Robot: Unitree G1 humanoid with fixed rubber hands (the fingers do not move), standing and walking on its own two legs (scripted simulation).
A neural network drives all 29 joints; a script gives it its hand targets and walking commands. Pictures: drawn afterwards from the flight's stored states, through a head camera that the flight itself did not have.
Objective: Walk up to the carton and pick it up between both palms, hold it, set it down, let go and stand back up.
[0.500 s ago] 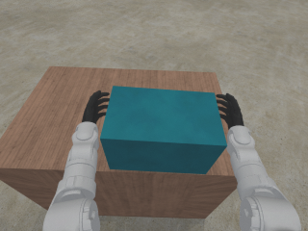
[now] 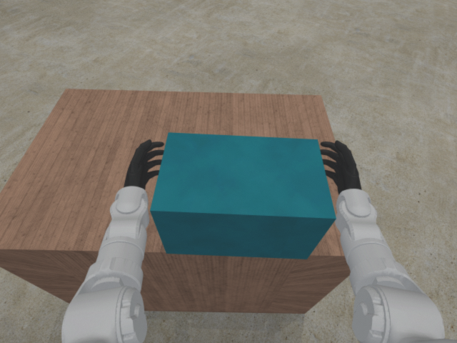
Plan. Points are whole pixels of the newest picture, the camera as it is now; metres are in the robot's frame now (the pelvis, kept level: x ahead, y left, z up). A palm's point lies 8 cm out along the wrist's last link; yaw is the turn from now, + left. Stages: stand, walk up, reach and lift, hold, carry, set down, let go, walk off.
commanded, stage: set down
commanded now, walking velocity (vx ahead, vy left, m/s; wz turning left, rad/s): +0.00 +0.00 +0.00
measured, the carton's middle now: (239, 198) +0.39 -0.01 -0.01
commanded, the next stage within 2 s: none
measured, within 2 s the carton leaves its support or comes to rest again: rests again in 0.56 s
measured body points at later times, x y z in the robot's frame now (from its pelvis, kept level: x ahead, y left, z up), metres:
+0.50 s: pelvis +0.00 +0.00 +0.00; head +0.05 +0.01 +0.44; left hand +0.39 +0.19 +0.02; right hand +0.38 -0.20 +0.03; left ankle -0.01 +0.12 -0.75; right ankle -0.03 -0.12 -0.75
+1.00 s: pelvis -0.01 +0.00 -0.01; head +0.06 +0.01 +0.44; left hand +0.39 +0.19 +0.00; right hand +0.38 -0.20 +0.02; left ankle -0.01 +0.12 -0.75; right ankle -0.03 -0.12 -0.75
